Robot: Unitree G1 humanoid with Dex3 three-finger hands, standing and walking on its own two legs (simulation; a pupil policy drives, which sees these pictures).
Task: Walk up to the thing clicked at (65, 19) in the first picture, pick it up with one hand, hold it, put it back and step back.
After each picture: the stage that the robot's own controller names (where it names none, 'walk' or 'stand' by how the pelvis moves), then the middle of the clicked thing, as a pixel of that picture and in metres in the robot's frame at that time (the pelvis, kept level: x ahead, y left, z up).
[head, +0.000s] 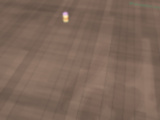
stand; (65, 17) +2.00 +0.22 -0.72
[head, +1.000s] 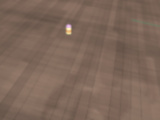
walk; (68, 29) +1.86 +0.12 -0.71
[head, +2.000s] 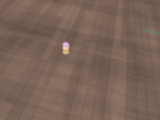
walk; (65, 48) +1.27 +0.11 -0.72
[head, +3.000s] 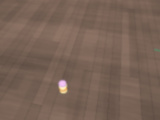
walk; (62, 86) +0.79 +0.17 -0.71
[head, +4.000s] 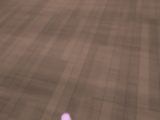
walk; out of the picture +0.48 +0.21 -0.70
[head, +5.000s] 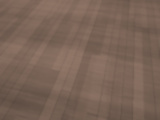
stand; out of the picture +0.34 +0.19 -0.72
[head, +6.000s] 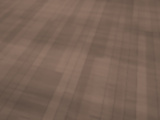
stand; out of the picture +0.34 +0.17 -0.73
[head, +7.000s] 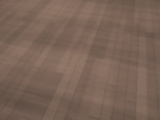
stand; out of the picture +0.35 +0.19 -0.73
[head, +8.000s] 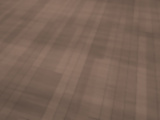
stand; out of the picture +0.34 +0.19 -0.73
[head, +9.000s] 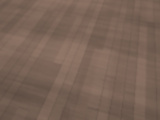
go down; out of the picture +0.35 +0.19 -0.72
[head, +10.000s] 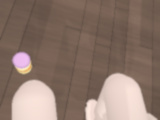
go down; (22, 63) +0.44 +0.20 -0.29
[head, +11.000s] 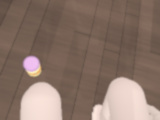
close in; (32, 66) +0.43 +0.19 -0.30
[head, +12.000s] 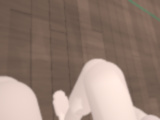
close in; out of the picture +0.43 +0.24 -0.23
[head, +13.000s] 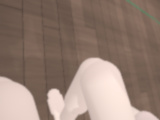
close; out of the picture +0.42 +0.25 -0.23
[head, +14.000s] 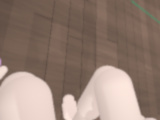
lift; out of the picture +0.37 +0.23 -0.20
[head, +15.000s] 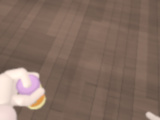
lift; (32, 92) +0.32 +0.18 -0.01
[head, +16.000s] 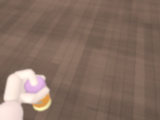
hold; (38, 93) +0.33 +0.17 +0.00
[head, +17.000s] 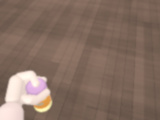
hold; (39, 95) +0.33 +0.17 -0.01
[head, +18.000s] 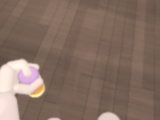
crouch; (32, 82) +0.37 +0.17 -0.07
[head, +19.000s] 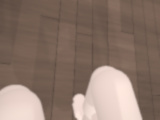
lower; out of the picture +0.45 +0.23 -0.17
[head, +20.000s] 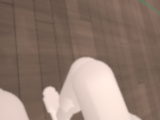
lower; out of the picture +0.44 +0.26 -0.23
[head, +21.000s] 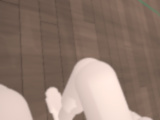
lower; out of the picture +0.44 +0.26 -0.23
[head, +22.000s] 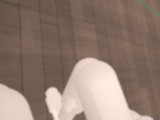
lower; out of the picture +0.44 +0.25 -0.23
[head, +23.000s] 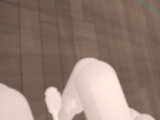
lower; out of the picture +0.44 +0.26 -0.23
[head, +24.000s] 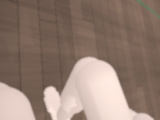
withdraw; out of the picture +0.43 +0.24 -0.24
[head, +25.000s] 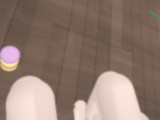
stand; (9, 59) +0.44 +0.22 -0.26
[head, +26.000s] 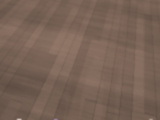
stand; out of the picture +0.37 +0.16 -0.63
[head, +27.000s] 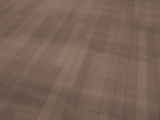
stand; out of the picture +0.38 +0.17 -0.67
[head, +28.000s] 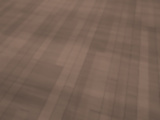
stand; out of the picture +0.37 +0.17 -0.67
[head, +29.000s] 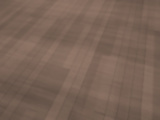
stand; out of the picture +0.39 +0.16 -0.72
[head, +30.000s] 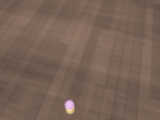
walk; (69, 107) +0.47 +0.11 -0.70
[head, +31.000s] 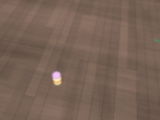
walk; (57, 78) +0.72 +0.19 -0.70
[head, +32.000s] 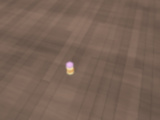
stand; (70, 68) +1.00 +0.16 -0.70
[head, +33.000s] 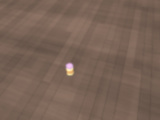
stand; (69, 69) +1.00 +0.15 -0.72
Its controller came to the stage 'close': yes
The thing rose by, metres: 0.71
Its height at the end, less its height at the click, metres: +0.00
